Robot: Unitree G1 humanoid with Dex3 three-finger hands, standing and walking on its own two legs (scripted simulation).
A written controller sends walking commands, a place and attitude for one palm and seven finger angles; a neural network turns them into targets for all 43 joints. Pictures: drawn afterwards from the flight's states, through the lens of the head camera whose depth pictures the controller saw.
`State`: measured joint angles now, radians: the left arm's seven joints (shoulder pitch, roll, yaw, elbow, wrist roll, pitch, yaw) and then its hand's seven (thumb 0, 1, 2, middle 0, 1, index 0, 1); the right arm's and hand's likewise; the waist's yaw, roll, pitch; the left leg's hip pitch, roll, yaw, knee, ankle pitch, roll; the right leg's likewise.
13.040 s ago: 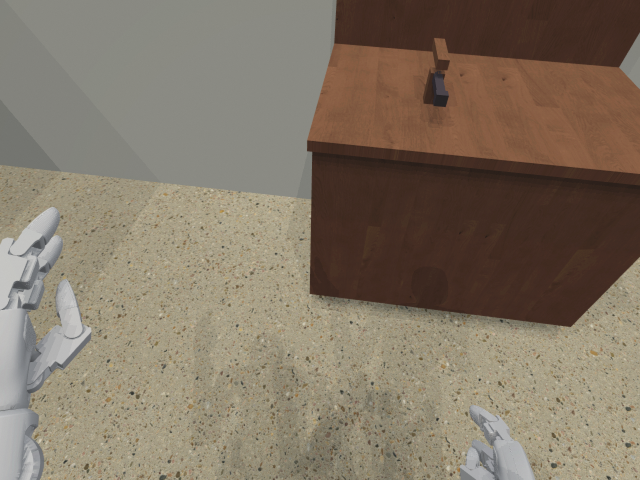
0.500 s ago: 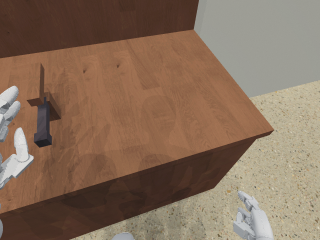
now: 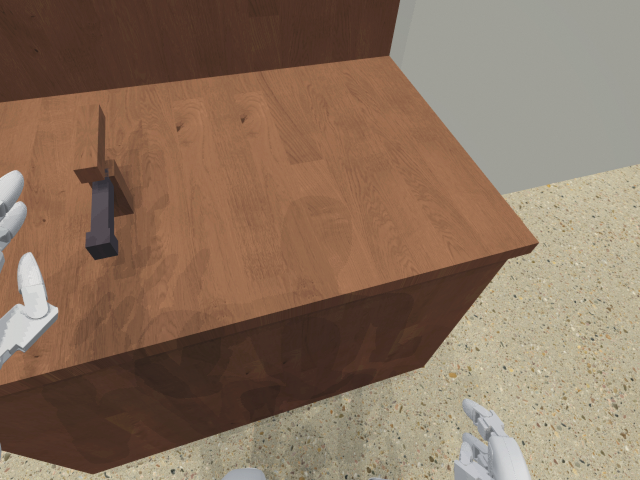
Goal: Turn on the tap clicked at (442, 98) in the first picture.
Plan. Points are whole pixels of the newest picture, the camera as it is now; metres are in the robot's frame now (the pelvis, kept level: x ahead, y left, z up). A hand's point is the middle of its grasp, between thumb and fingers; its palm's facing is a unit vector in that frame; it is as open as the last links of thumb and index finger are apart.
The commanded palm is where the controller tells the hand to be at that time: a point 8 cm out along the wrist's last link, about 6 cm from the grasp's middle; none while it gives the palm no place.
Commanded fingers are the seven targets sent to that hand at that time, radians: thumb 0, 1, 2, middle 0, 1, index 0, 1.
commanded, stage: shuffle to correct the standing spot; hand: left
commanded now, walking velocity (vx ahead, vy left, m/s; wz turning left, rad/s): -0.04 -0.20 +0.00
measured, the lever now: (102, 244) +0.36 +0.31 +0.06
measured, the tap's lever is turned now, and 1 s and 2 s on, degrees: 0 0 0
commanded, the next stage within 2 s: come to a stop and stand still in 0.12 s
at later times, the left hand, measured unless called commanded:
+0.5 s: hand (85, 328) +0.21 +0.21 +0.17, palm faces +0.40 -0.83 -0.40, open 7.4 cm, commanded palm +0.15 +0.25 +0.19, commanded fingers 0.00 0.90 0.90 -0.20 -0.30 -0.20 -0.30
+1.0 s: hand (32, 307) +0.23 +0.28 +0.16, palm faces +0.37 -0.84 -0.39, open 7.4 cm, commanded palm +0.16 +0.29 +0.19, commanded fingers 0.00 0.90 0.90 -0.20 -0.30 -0.20 -0.30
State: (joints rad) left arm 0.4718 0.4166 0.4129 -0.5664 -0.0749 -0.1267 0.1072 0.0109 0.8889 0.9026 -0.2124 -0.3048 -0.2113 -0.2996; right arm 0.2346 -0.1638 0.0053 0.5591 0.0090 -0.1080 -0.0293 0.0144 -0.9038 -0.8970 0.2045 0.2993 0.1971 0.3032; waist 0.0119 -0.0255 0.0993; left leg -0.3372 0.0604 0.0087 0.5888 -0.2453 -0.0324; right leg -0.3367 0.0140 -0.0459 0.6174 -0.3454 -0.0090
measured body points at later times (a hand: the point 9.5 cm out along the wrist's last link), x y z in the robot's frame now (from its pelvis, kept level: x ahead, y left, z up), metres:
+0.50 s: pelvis +0.00 -0.03 +0.00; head +0.02 -0.03 +0.45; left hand +0.18 +0.26 +0.19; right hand +0.15 -0.27 -0.09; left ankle +0.00 +0.10 -0.72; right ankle +0.04 -0.11 -0.73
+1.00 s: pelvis +0.00 +0.01 +0.01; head +0.04 +0.04 +0.45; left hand +0.20 +0.32 +0.18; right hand +0.17 -0.22 -0.07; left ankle +0.00 +0.10 -0.73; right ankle +0.04 -0.11 -0.73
